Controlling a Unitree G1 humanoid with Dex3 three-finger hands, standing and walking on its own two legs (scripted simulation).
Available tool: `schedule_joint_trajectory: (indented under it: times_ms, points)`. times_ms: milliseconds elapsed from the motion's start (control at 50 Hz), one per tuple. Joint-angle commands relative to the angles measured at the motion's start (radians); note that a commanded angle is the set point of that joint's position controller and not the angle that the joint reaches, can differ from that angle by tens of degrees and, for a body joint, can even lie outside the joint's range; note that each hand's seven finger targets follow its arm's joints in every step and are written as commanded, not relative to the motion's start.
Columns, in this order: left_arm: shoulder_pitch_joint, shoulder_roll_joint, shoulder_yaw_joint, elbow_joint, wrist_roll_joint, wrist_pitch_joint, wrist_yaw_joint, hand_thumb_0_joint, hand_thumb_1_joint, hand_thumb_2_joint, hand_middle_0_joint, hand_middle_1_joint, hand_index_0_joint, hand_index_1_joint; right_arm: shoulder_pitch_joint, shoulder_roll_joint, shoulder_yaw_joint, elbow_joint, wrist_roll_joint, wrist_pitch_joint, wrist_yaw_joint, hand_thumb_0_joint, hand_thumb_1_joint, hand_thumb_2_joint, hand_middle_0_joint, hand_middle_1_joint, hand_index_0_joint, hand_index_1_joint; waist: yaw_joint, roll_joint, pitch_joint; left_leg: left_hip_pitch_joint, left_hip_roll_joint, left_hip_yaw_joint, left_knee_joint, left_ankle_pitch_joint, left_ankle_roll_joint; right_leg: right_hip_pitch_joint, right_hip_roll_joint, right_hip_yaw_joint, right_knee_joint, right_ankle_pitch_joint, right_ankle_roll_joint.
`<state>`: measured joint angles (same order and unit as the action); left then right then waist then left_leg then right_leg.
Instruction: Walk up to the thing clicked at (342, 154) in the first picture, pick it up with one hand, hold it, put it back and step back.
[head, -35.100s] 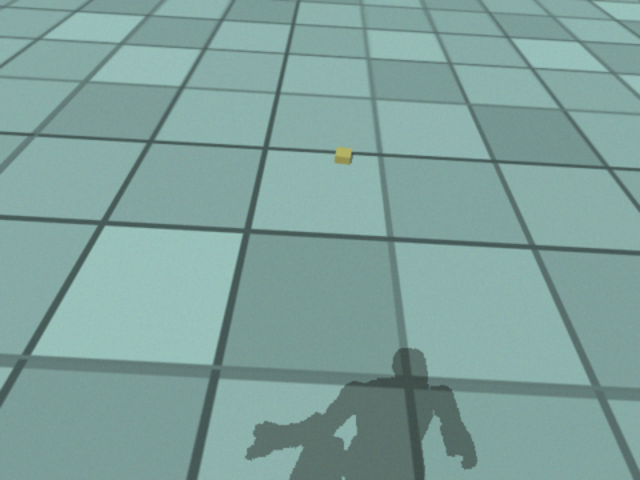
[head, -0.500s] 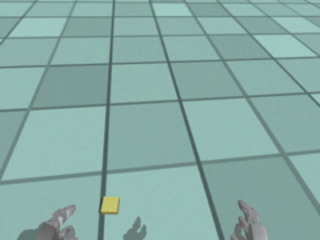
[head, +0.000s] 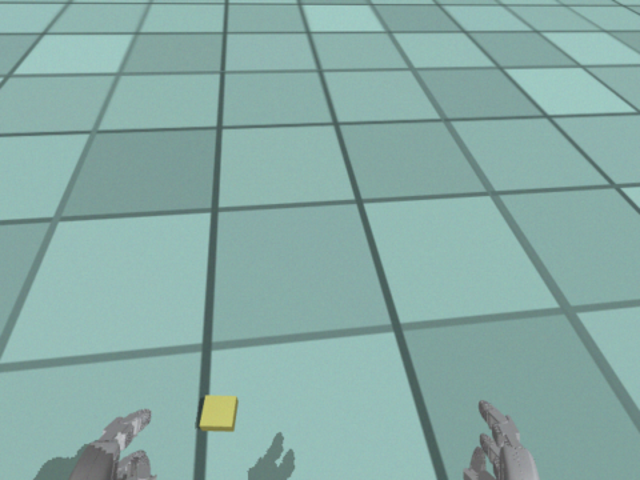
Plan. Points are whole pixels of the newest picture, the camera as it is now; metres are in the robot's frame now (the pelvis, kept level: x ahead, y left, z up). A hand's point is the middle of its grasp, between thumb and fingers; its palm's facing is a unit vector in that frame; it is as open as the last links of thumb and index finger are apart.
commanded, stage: home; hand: left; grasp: from above
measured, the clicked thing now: (219, 413) +0.44 +0.24 -0.69
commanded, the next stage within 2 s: stand in 0.16 s
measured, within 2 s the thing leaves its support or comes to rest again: neither
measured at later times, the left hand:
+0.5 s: hand out of the picture +0.13 +0.24 -0.10, palm faces +0.02 -0.94 -0.34, open 7.4 cm
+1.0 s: hand out of the picture +0.02 +0.25 -0.10, palm faces +0.04 -0.94 -0.33, open 7.4 cm
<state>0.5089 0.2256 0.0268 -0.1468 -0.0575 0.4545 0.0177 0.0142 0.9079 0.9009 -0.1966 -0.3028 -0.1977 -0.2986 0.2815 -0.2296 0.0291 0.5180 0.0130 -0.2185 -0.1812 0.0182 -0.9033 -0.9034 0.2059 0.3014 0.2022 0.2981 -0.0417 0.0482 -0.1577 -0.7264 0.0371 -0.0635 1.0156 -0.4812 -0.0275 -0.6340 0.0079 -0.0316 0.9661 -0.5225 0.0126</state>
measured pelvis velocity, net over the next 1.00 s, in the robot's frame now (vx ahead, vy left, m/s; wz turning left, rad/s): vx -0.01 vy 0.01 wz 0.02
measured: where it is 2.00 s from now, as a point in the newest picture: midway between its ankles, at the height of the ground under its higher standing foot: outside the picture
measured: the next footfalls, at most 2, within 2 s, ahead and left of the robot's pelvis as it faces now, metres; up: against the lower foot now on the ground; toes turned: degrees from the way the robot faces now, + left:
none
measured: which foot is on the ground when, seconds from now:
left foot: down 0.00-1.00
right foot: down 0.00-1.00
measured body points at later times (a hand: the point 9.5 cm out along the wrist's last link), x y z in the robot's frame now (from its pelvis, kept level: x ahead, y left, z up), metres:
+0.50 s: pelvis -0.01 +0.01 +0.03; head +0.03 +0.01 +0.48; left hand +0.12 +0.28 -0.07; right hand +0.12 -0.26 -0.09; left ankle +0.01 +0.13 -0.68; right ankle -0.02 -0.13 -0.68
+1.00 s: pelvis -0.01 +0.01 +0.06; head -0.01 +0.01 +0.51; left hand +0.02 +0.29 -0.08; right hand +0.07 -0.26 -0.08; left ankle +0.01 +0.13 -0.68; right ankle -0.02 -0.13 -0.68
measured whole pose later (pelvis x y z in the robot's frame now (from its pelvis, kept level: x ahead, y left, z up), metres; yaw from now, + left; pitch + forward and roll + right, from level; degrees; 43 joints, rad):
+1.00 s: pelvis -0.01 +0.01 +0.06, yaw +1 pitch -4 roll +0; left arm 0.19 0.28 0.03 1.10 0.03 0.01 0.03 0.01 0.91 0.90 -0.20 -0.30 -0.20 -0.30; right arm 0.14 -0.28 -0.03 1.10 -0.02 0.00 -0.02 0.01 -0.91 -0.90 0.21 0.30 0.20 0.30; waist 0.02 0.02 0.07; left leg -0.16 -0.01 -0.04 0.43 -0.20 0.00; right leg -0.09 -0.04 -0.02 0.42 -0.25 0.03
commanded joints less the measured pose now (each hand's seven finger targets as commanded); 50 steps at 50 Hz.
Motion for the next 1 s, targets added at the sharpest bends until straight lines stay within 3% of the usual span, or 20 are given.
schedule_joint_trajectory:
  times_ms: [0, 100, 120, 180, 220, 240, 260, 280, 320, 340, 400, 500, 540, 640, 680, 740, 780, 940, 980]
  points:
    - [-0.009, 0.12, 0.074, -0.206, 0.004, -0.045, 0.014, 0.0, 0.9, 0.899, -0.2, -0.299, -0.2, -0.299, -0.056, -0.12, -0.058, -0.158, -0.003, -0.052, -0.012, 0.0, -0.9, -0.9, 0.2, 0.3, 0.2, 0.3, 0.002, -0.009, -0.099, 0.154, -0.032, 0.034, -0.133, 0.237, 0.04, 0.013, 0.015, -0.022, -0.168, 0.26, -0.004]
    - [-0.013, 0.096, 0.052, -0.2, 0.0, -0.043, 0.011, 0.0, 0.9, 0.899, -0.2, -0.299, -0.2, -0.299, -0.052, -0.115, -0.055, -0.161, -0.003, -0.052, -0.011, 0.0, -0.9, -0.9, 0.2, 0.3, 0.2, 0.3, -0.008, -0.015, -0.121, 0.171, -0.028, 0.025, -0.124, 0.296, 0.041, 0.019, 0.018, -0.027, -0.154, 0.318, -0.001]
    - [-0.005, 0.11, 0.07, -0.191, 0.003, -0.041, 0.014, 0.0, 0.9, 0.899, -0.2, -0.298, -0.2, -0.298, -0.05, -0.117, -0.057, -0.157, -0.003, -0.051, -0.012, 0.0, -0.9, -0.9, 0.2, 0.3, 0.2, 0.3, 0.001, -0.013, -0.099, 0.159, -0.028, 0.028, -0.127, 0.283, 0.04, 0.012, 0.018, -0.028, -0.155, 0.304, -0.003]
    - [-0.004, 0.121, 0.073, -0.19, 0.007, -0.043, 0.014, 0.0, 0.9, 0.899, -0.2, -0.298, -0.2, -0.298, -0.054, -0.123, -0.062, -0.155, -0.004, -0.049, -0.011, 0.0, -0.9, -0.9, 0.2, 0.3, 0.2, 0.3, 0.004, -0.008, -0.084, 0.147, -0.026, 0.018, -0.148, 0.224, 0.038, 0.002, 0.021, -0.034, -0.158, 0.24, -0.008]
    - [0.001, 0.096, 0.058, -0.192, 0.002, -0.041, 0.01, 0.0, 0.9, 0.899, -0.2, -0.298, -0.2, -0.298, -0.062, -0.112, -0.056, -0.172, -0.004, -0.052, -0.01, 0.0, -0.9, -0.9, 0.2, 0.3, 0.2, 0.3, -0.003, -0.018, -0.102, 0.15, -0.03, 0.026, -0.137, 0.229, 0.041, 0.007, 0.019, -0.031, -0.168, 0.251, -0.003]
    - [-0.309, 0.2, 0.059, 0.159, 0.129, -0.256, 0.049, 0.0, 0.9, 0.9, -0.2, -0.299, -0.2, -0.299, -0.119, -0.217, -0.087, 0.104, -0.123, 0.049, 0.05, 0.0, -0.9, -0.9, 0.2, 0.299, 0.2, 0.299, 0.084, -0.069, 0.14, 0.118, -0.005, -0.016, -0.236, 0.377, 0.088, 0.238, -0.07, 0.033, -0.216, 0.232, -0.036]
    - [-0.229, 0.22, 0.085, 0.335, 0.134, -0.325, 0.043, 0.0, 0.9, 0.9, -0.2, -0.3, -0.2, -0.301, -0.126, -0.225, -0.107, 0.114, -0.124, 0.083, 0.079, 0.0, -0.9, -0.9, 0.2, 0.3, 0.2, 0.3, 0.073, -0.143, 0.058, 0.19, -0.022, 0.03, -0.219, 0.356, 0.097, 0.248, -0.093, 0.123, -0.267, 0.21, -0.079]
    - [-0.219, 0.23, 0.082, 0.371, 0.126, -0.36, 0.038, 0.0, 0.9, 0.9, -0.2, -0.3, -0.2, -0.301, -0.141, -0.227, -0.111, 0.075, -0.13, 0.1, 0.092, 0.0, -0.9, -0.9, 0.2, 0.3, 0.2, 0.3, 0.056, -0.149, 0.072, 0.21, -0.031, 0.022, -0.22, 0.332, 0.098, 0.194, -0.094, 0.165, -0.311, 0.216, -0.101]
    - [-0.239, 0.224, 0.062, 0.462, 0.131, -0.401, 0.031, 0.0, 0.9, 0.9, -0.2, -0.3, -0.2, -0.301, -0.109, -0.209, -0.107, 0.135, -0.095, 0.109, 0.13, 0.0, -0.9, -0.9, 0.2, 0.3, 0.2, 0.3, 0.059, -0.063, -0.004, 0.329, -0.016, 0.005, -0.249, 0.418, 0.091, 0.29, -0.105, 0.134, -0.254, 0.382, -0.085]
    - [-0.273, 0.219, 0.065, 0.514, 0.122, -0.402, 0.027, 0.0, 0.9, 0.9, -0.2, -0.3, -0.2, -0.301, -0.109, -0.199, -0.105, 0.162, -0.073, 0.115, 0.147, 0.0, -0.9, -0.9, 0.2, 0.3, 0.2, 0.3, 0.065, -0.081, 0.012, 0.344, -0.027, 0.013, -0.278, 0.381, 0.084, 0.285, -0.103, 0.129, -0.271, 0.346, -0.072]
    - [-0.299, 0.204, 0.068, 0.641, 0.105, -0.417, 0.028, 0.0, 0.9, 0.9, -0.2, -0.3, -0.2, -0.301, -0.134, -0.205, -0.118, 0.211, -0.06, 0.13, 0.166, 0.0, -0.9, -0.9, 0.2, 0.3, 0.2, 0.3, 0.078, -0.054, 0.019, 0.41, -0.003, -0.031, -0.334, 0.384, 0.093, 0.283, -0.088, 0.092, -0.301, 0.299, -0.044]
    - [-0.315, 0.192, 0.068, 0.82, 0.102, -0.449, 0.033, 0.0, 0.9, 0.9, -0.2, -0.3, -0.2, -0.301, -0.14, -0.213, -0.12, 0.291, -0.064, 0.154, 0.159, 0.0, -0.9, -0.9, 0.2, 0.3, 0.2, 0.3, 0.078, -0.012, 0.041, 0.458, 0.029, -0.071, -0.414, 0.466, 0.101, 0.361, -0.085, 0.065, -0.345, 0.389, -0.028]
    - [-0.332, 0.199, 0.067, 0.874, 0.1, -0.455, 0.034, 0.0, 0.9, 0.9, -0.2, -0.3, -0.2, -0.301, -0.145, -0.214, -0.118, 0.318, -0.061, 0.164, 0.155, 0.0, -0.9, -0.9, 0.2, 0.3, 0.2, 0.3, 0.07, -0.029, 0.08, 0.455, 0.025, -0.066, -0.453, 0.44, 0.093, 0.382, -0.088, 0.071, -0.392, 0.391, -0.031]
    - [-0.314, 0.207, 0.059, 1.002, 0.091, -0.456, 0.036, 0.0, 0.9, 0.9, -0.2, -0.3, -0.2, -0.301, -0.141, -0.231, -0.116, 0.4, -0.055, 0.175, 0.146, 0.0, -0.9, -0.9, 0.2, 0.3, 0.2, 0.3, 0.068, -0.011, 0.095, 0.536, 0.046, -0.082, -0.536, 0.485, 0.084, 0.438, -0.092, 0.061, -0.466, 0.404, -0.026]
    - [-0.331, 0.219, 0.058, 1.042, 0.09, -0.458, 0.034, 0.0, 0.9, 0.9, -0.2, -0.3, -0.2, -0.301, -0.153, -0.232, -0.113, 0.423, -0.05, 0.182, 0.146, 0.0, -0.9, -0.9, 0.2, 0.3, 0.2, 0.3, 0.062, -0.024, 0.133, 0.523, 0.041, -0.079, -0.582, 0.406, 0.074, 0.46, -0.095, 0.064, -0.514, 0.366, -0.025]
    - [-0.33, 0.227, 0.053, 1.094, 0.089, -0.463, 0.033, 0.0, 0.9, 0.9, -0.2, -0.3, -0.2, -0.301, -0.152, -0.233, -0.11, 0.46, -0.043, 0.186, 0.144, 0.0, -0.9, -0.9, 0.2, 0.3, 0.2, 0.3, 0.062, -0.035, 0.133, 0.575, 0.044, -0.068, -0.595, 0.463, 0.066, 0.486, -0.11, 0.07, -0.555, 0.404, -0.025]
    - [-0.337, 0.232, 0.05, 1.121, 0.089, -0.463, 0.033, 0.0, 0.9, 0.9, -0.2, -0.3, -0.2, -0.301, -0.154, -0.235, -0.109, 0.479, -0.04, 0.188, 0.142, 0.0, -0.9, -0.9, 0.2, 0.3, 0.2, 0.3, 0.058, -0.038, 0.147, 0.587, 0.044, -0.063, -0.615, 0.45, 0.061, 0.494, -0.112, 0.072, -0.581, 0.395, -0.021]
    - [-0.352, 0.244, 0.046, 1.197, 0.092, -0.463, 0.027, 0.0, 0.9, 0.9, -0.2, -0.3, -0.2, -0.301, -0.175, -0.244, -0.105, 0.522, -0.038, 0.202, 0.149, 0.0, -0.9, -0.9, 0.2, 0.3, 0.2, 0.3, 0.06, -0.032, 0.216, 0.549, 0.047, -0.082, -0.702, 0.244, 0.053, 0.495, -0.106, 0.065, -0.649, 0.284, -0.017]
    - [-0.349, 0.25, 0.045, 1.21, 0.092, -0.467, 0.025, 0.0, 0.9, 0.9, -0.2, -0.3, -0.2, -0.301, -0.176, -0.24, -0.104, 0.527, -0.036, 0.203, 0.152, 0.0, -0.9, -0.9, 0.2, 0.3, 0.2, 0.3, 0.057, -0.048, 0.215, 0.566, 0.046, -0.079, -0.702, 0.267, 0.052, 0.491, -0.112, 0.07, -0.667, 0.285, -0.017]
